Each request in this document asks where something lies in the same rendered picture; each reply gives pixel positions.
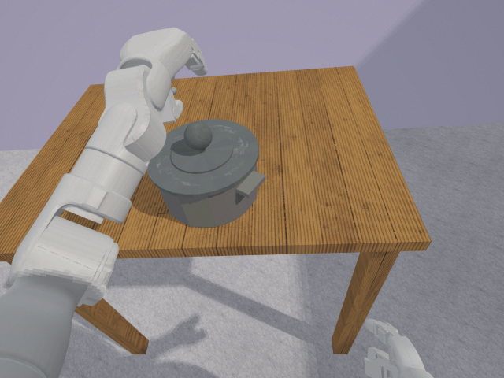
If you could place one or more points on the robot left hand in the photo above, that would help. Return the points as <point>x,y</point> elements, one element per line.
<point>174,48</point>

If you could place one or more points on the table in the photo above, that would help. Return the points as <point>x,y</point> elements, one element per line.
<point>332,185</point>

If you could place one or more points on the knob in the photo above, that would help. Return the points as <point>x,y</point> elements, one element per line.
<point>198,135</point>

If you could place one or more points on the robot right hand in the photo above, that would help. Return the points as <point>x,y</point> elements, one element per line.
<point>401,353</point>

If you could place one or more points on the robot left forearm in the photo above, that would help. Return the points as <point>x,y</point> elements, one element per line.
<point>130,133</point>

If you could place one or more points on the lid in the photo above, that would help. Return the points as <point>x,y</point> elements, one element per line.
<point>182,171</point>

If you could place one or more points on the left robot upper arm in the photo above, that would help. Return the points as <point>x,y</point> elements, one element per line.
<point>70,265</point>

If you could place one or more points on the pot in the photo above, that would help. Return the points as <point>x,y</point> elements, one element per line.
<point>216,210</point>

